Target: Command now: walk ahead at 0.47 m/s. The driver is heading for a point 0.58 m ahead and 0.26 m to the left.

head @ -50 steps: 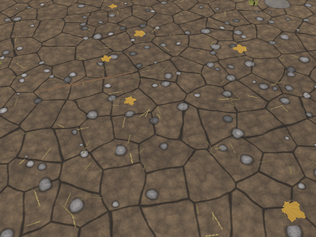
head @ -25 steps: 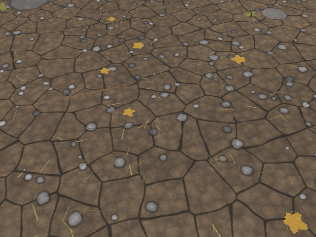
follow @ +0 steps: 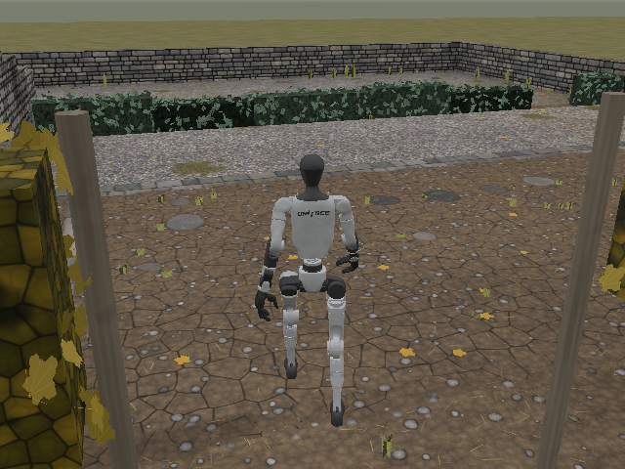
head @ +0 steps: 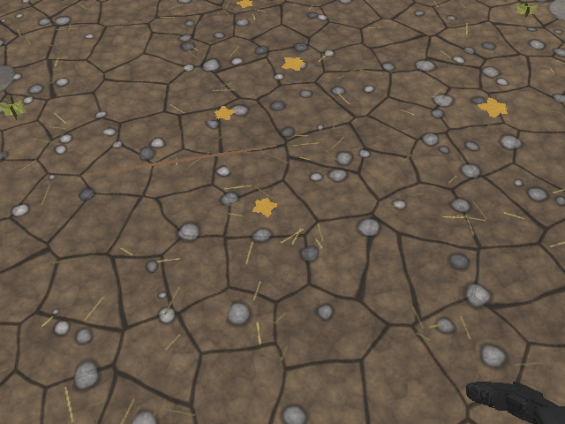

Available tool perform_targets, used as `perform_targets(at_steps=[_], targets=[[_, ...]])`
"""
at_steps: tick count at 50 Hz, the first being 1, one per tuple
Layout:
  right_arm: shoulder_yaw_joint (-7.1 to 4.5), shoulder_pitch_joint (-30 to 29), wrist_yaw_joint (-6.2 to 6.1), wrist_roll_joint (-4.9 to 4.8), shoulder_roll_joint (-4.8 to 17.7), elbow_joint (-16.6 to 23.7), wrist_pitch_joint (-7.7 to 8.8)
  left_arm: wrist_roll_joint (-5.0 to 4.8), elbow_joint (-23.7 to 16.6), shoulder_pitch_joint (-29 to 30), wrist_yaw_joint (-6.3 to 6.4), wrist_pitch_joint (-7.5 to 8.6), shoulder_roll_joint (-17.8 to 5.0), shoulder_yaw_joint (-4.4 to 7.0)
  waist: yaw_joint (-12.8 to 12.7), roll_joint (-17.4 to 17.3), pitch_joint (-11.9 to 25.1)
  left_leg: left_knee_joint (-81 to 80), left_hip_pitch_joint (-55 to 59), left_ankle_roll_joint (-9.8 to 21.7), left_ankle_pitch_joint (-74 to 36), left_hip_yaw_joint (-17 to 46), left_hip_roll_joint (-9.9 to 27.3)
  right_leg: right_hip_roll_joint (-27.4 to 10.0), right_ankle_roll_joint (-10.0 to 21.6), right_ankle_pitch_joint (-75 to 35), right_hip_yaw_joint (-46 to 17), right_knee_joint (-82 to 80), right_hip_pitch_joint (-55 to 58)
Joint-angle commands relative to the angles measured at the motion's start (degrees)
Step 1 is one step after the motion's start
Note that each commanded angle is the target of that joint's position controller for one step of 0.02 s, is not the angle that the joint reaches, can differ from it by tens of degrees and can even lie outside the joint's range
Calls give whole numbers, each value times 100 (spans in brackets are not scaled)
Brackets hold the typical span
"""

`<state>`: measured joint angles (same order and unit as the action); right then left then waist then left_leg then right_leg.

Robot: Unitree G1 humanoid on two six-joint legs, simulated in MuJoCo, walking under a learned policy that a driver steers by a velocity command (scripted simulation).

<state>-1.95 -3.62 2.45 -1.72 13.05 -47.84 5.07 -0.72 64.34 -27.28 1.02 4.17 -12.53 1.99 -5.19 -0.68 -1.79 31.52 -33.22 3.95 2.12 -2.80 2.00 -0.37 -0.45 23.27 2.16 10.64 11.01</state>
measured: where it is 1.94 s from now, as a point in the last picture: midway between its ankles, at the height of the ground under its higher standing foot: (273, 323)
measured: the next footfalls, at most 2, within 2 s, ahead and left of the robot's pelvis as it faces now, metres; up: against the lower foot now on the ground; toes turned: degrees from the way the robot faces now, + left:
left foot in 0.04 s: +0.21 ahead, +0.12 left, +0.00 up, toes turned +3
right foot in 0.56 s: +0.51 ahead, -0.10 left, +0.00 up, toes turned +12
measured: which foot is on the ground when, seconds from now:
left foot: up 0.00-0.02, down 0.04-0.56, up 0.58-1.00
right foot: down 0.00-0.04, up 0.06-0.54, down 0.56-1.00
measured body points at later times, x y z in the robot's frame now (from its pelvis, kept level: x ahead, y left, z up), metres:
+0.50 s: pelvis +0.28 +0.01 +0.02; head +0.31 +0.02 +0.47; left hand +0.49 +0.27 -0.07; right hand +0.27 -0.26 -0.12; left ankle +0.17 +0.11 -0.72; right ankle +0.47 -0.11 -0.70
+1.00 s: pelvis +0.54 +0.05 +0.01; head +0.57 +0.07 +0.46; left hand +0.41 +0.31 -0.12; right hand +0.84 -0.06 -0.08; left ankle +0.64 +0.25 -0.69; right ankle +0.47 -0.10 -0.72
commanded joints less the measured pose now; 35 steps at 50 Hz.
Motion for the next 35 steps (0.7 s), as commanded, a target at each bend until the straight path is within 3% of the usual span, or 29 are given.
perform_targets(at_steps=[1,2,3,4,5,6,7,8,9,11,13,15,18,22,25,26,27,28,29,30,31,32,33,35], targets=[[-421,1560,-35,-21,1028,-175,27,52,-285,245,22,-69,-987,185,1328,725,661,53,2486,376,215,-234,-405,-1143,618,-5816,-112,2079,-971],[-531,2570,-95,33,1393,-400,-6,138,-427,218,7,-82,-790,100,1634,181,1379,151,4256,697,607,953,585,-839,456,-4206,28,3899,-2338],[-569,2937,-52,118,1772,-553,-7,86,-466,-592,-79,52,198,-152,1087,-1561,2417,-909,5878,1713,2241,4098,2041,372,133,286,-245,6063,-4283],[-418,2741,-40,93,1228,-541,16,-82,-465,-91,-125,236,-369,-20,1262,-1099,2123,-1696,5546,1522,2853,4800,1935,221,273,805,-1028,6837,-4920],[-344,2133,-54,81,1003,-456,68,-235,-726,564,-135,338,-743,87,1116,-885,1100,-1752,4676,1220,2486,3876,1794,-85,394,379,-858,6997,-5386],[-279,1587,-45,113,829,-325,117,-219,-815,882,-84,377,-801,99,917,-273,713,-1861,3727,1077,1709,3080,1604,-418,444,-216,-759,6726,-5119],[-233,1298,-8,181,677,-306,156,-107,-835,1022,-27,356,-798,158,716,-97,431,-1968,2925,993,990,2492,1355,-616,440,-570,-673,6354,-4798],[-188,1189,14,239,547,-325,177,-40,-834,874,-6,289,-709,180,486,-238,407,-2086,2467,944,694,2112,1137,-775,453,-768,-730,6086,-4394],[-167,1211,32,227,486,-362,171,-17,-840,792,5,226,-590,181,392,-307,373,-2209,2244,981,603,1950,1022,-798,439,-795,-707,5851,-4215],[-181,1432,-22,168,607,-446,166,16,-948,938,31,148,-514,194,318,-267,169,-2429,1932,1088,521,1736,940,-831,328,-836,-611,5287,-4271],[-241,1699,-143,151,842,-486,153,80,-1198,1534,58,130,-607,221,415,-159,-59,-2586,1904,1149,582,1700,948,-818,128,-1350,-578,4480,-4681],[-268,1956,-236,147,923,-511,118,98,-1388,2079,44,148,-618,229,548,-165,-138,-2583,1992,1040,519,1605,863,-707,2,-2060,-576,3590,-4826],[-299,2274,-313,97,990,-538,69,56,-1573,2757,-32,194,-539,189,751,-233,-156,-2442,1959,845,345,1363,678,-414,-96,-2826,-469,2510,-4460],[-328,2683,-345,26,968,-620,-7,-22,-1830,3372,-132,250,-590,149,944,-298,-190,-2045,2383,775,522,1604,802,-253,-121,-2797,-529,1861,-4265],[-396,2651,-390,24,1066,-567,-89,-51,-1897,3248,-180,341,-864,218,758,-463,-70,-1548,2718,655,401,1944,976,-195,-31,-2280,-592,1520,-3769],[-404,2596,-394,29,1051,-524,-118,-51,-1836,2946,-176,368,-968,266,584,-539,65,-1253,2726,591,112,1981,923,-158,48,-2051,-523,1427,-3331],[-363,2523,-387,48,918,-444,-128,-21,-1658,2251,-145,397,-1168,375,260,-499,475,-548,2564,448,-378,1853,625,-158,217,-1887,-484,1330,-2367],[-256,2378,-361,120,623,-245,-121,75,-1511,1221,-102,429,-1512,483,-178,-80,1350,1040,1808,252,71,1513,194,-985,579,-1636,-1223,1523,-798],[-102,3057,-332,61,41,-59,-20,127,-1382,581,-87,344,-2041,616,66,1606,2203,3037,-321,-174,2494,731,-668,-2411,1438,-976,-3596,1164,1320],[-173,3102,-342,-77,492,-87,20,94,-1391,624,-117,317,-1544,492,59,1715,2261,4052,-1100,-167,3152,1099,-336,-2540,1567,-57,-4551,708,1287],[-298,2634,-356,-119,963,-24,13,74,-1534,1044,-119,317,-1051,359,23,1072,1420,4296,-1353,-122,2687,1152,-65,-2265,1255,-62,-3597,632,530],[-324,2347,-376,-86,957,24,-21,85,-1590,1417,-125,298,-887,299,145,644,932,4210,-1174,-141,2183,990,196,-1998,1049,-625,-2726,540,-282],[-347,2182,-381,-21,879,76,-49,102,-1583,1675,-136,276,-736,255,261,544,573,3939,-991,-164,1849,958,342,-1761,970,-1101,-2182,360,-921],[-364,2192,-325,-22,634,164,-158,158,-1513,1805,-133,276,-676,242,465,745,299,3613,-578,-173,1494,905,571,-1510,899,-1536,-1428,24,-1589]])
